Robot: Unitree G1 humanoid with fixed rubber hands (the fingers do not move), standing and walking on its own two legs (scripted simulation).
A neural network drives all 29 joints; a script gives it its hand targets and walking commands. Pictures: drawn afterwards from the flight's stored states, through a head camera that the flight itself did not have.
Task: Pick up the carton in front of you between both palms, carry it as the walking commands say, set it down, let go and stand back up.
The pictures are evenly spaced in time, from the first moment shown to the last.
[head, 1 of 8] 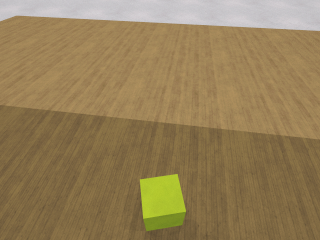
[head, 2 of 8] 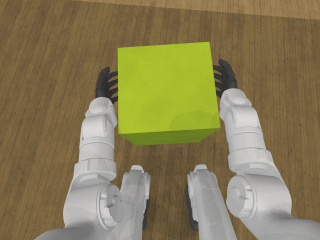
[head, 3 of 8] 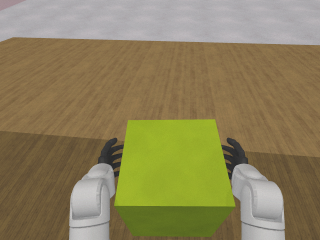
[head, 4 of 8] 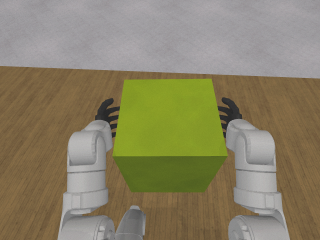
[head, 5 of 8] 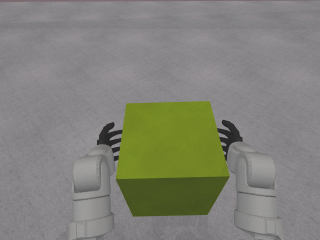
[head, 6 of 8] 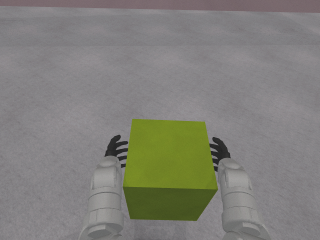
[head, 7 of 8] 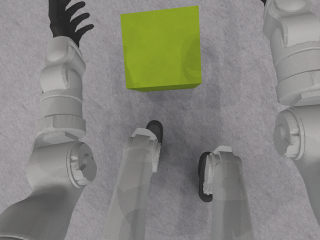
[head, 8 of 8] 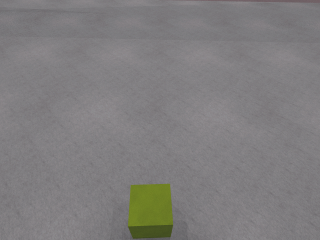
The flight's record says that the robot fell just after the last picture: no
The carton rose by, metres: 0.68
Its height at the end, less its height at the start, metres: -0.36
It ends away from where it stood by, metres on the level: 5.32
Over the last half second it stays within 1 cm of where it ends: yes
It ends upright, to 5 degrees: yes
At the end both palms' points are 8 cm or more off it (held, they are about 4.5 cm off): yes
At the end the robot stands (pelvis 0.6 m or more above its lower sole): yes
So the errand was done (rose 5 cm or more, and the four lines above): yes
